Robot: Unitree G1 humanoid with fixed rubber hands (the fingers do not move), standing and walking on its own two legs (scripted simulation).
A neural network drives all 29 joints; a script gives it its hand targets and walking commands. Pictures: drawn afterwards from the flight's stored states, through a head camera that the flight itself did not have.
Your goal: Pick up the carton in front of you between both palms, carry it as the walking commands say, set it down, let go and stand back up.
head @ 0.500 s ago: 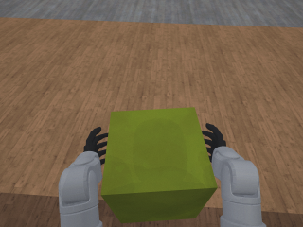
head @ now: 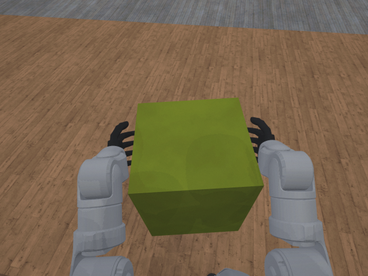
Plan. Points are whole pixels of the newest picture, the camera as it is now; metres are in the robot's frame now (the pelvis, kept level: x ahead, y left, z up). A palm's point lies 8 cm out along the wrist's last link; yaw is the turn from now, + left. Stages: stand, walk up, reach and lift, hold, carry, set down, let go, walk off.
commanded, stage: carry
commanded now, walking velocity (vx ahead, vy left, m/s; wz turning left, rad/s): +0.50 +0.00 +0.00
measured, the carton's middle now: (191, 172) +0.33 +0.01 +0.02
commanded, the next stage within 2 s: none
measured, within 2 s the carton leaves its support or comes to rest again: neither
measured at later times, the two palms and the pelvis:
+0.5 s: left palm (145, 58) +0.71 +0.14 +0.07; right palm (242, 57) +0.69 -0.16 +0.07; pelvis +0.34 +0.02 -0.02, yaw -3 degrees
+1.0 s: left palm (157, 18) +1.01 +0.13 +0.05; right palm (231, 13) +1.03 -0.17 +0.05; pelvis +0.66 -0.03 -0.04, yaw +0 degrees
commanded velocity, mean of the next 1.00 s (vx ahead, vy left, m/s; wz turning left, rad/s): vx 0.50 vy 0.00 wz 0.00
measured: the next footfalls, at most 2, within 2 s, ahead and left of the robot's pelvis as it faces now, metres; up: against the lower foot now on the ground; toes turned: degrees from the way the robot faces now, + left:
left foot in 0.36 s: +0.42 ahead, +0.06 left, -0.02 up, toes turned +3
right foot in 0.82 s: +0.72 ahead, -0.08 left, -0.05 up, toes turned -5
